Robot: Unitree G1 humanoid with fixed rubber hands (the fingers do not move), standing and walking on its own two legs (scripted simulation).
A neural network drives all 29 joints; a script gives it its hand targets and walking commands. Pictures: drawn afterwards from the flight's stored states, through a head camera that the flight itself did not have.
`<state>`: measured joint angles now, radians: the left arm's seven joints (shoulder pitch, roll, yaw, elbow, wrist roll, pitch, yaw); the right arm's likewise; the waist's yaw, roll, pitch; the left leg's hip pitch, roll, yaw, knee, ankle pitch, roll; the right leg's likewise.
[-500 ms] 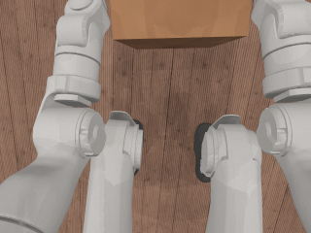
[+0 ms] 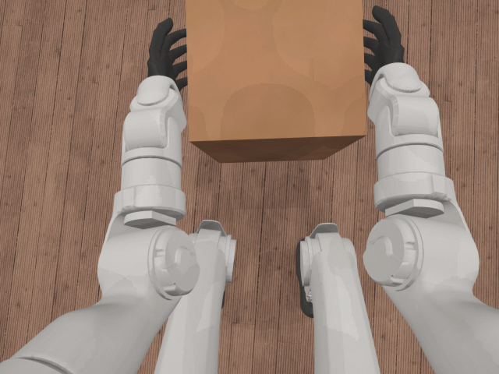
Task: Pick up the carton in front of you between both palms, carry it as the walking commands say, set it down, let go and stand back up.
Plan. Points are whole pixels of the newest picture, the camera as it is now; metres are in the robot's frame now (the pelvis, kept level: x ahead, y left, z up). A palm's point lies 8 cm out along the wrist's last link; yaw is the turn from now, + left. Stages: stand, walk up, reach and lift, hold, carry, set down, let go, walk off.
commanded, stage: reach and lift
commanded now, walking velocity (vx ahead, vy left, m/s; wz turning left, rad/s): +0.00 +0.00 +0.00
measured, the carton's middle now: (271, 91) +0.53 +0.00 -0.13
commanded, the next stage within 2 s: none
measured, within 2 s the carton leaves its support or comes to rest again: neither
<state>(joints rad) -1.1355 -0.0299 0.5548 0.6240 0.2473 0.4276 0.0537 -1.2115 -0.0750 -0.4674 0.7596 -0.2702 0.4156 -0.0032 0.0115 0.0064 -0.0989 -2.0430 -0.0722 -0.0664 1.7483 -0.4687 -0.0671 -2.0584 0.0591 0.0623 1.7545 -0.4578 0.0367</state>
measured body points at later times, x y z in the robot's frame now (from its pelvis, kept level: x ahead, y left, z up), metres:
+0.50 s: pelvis +0.05 +0.00 +0.13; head +0.22 -0.01 +0.55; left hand +0.48 +0.15 +0.10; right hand +0.48 -0.16 +0.09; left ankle +0.12 +0.13 -0.45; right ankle +0.12 -0.13 -0.45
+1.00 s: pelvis +0.09 +0.00 +0.26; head +0.14 +0.00 +0.70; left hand +0.43 +0.15 +0.24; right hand +0.43 -0.16 +0.24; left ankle +0.12 +0.13 -0.45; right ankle +0.12 -0.13 -0.45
